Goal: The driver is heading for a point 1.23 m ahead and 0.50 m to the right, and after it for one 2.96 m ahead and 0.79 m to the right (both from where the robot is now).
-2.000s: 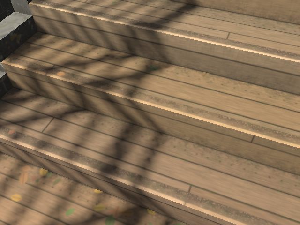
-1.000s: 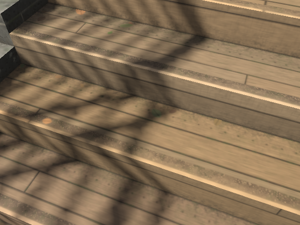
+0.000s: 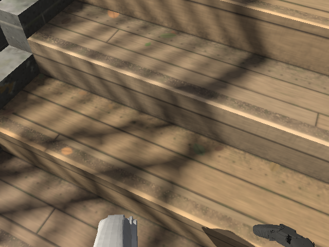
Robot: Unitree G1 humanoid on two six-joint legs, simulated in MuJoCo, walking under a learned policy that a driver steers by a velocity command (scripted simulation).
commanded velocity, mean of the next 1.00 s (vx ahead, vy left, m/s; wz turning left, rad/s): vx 0.39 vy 0.00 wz -0.48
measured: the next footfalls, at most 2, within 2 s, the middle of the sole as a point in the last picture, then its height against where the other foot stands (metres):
left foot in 0.12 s outside the picture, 0.17 m higher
right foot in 0.76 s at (178, 177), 0.17 m higher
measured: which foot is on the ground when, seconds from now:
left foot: up 0.00-0.10, down 0.12-0.78, up 0.80-1.00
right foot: down 0.00-0.12, up 0.14-0.74, down 0.76-1.00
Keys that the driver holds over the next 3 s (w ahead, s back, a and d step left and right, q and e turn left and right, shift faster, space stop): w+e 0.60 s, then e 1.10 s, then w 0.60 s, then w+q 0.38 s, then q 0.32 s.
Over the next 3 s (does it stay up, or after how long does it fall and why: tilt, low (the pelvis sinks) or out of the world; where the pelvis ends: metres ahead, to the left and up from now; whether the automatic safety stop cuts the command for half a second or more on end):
stays up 0.89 -0.44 0.53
